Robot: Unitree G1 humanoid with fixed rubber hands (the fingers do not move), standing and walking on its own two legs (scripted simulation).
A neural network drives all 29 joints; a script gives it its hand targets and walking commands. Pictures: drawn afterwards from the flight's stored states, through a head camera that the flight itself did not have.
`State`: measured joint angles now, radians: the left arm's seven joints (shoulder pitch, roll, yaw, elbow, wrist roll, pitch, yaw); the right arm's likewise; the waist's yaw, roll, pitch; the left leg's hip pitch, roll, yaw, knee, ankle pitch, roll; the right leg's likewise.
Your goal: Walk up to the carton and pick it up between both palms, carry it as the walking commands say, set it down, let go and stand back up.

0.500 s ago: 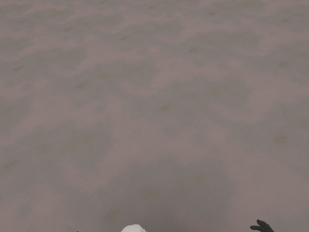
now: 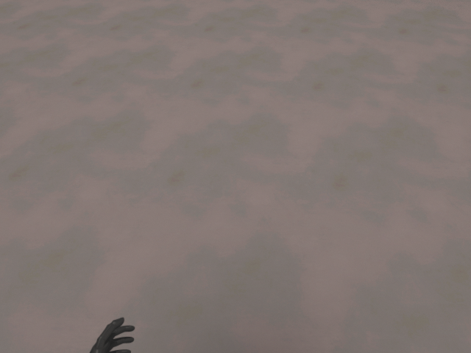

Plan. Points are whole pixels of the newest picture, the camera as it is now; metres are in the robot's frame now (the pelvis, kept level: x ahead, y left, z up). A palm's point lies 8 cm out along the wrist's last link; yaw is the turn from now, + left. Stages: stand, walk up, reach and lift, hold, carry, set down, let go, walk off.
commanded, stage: walk up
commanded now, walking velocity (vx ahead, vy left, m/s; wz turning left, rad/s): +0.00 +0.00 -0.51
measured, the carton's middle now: out of the picture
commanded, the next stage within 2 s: none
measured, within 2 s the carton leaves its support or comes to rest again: neither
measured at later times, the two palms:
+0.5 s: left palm out of the picture +0.14 +0.25 -0.13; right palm out of the picture +0.06 -0.28 -0.10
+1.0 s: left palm (172, 331) +0.19 +0.13 -0.08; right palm out of the picture -0.07 -0.34 -0.13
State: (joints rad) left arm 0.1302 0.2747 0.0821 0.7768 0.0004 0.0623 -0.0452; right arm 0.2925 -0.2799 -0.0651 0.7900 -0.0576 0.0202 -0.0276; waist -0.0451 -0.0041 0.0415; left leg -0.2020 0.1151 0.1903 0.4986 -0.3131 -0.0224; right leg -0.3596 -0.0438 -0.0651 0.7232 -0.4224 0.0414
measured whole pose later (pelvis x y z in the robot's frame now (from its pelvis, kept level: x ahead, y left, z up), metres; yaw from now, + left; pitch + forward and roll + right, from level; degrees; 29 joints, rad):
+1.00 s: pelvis -0.04 -0.06 +0.00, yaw -29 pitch +1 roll +3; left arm 0.20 0.26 0.07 0.74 0.02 0.03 -0.01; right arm 0.18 -0.30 -0.05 0.77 -0.01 0.07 0.00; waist 0.01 0.04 0.08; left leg -0.50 0.09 0.03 1.07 -0.37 -0.09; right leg -0.27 0.04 0.03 0.48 -0.22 -0.08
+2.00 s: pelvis -0.05 -0.04 +0.00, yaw -58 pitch +1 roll +1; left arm 0.15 0.26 0.05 0.80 0.03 0.04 -0.01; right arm 0.15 -0.27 -0.03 0.79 -0.01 0.06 -0.01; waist 0.01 0.00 0.09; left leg -0.41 0.06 0.04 0.83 -0.41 -0.08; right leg -0.29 0.02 0.05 0.47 -0.19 -0.03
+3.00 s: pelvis -0.05 -0.01 -0.01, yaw -91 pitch +1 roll -1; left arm 0.23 0.28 0.07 0.88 0.02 0.04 0.00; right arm 0.13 -0.26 -0.03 0.79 -0.01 0.02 -0.04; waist 0.02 -0.02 0.06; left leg -0.26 0.02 0.02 0.53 -0.28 -0.02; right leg -0.32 0.10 0.16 0.58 -0.30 0.00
